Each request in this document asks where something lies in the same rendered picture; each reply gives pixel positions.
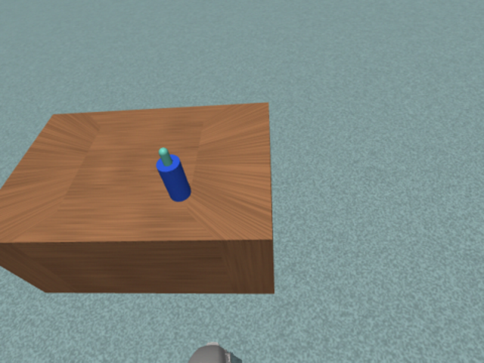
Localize bottle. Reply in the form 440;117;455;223
156;147;191;202

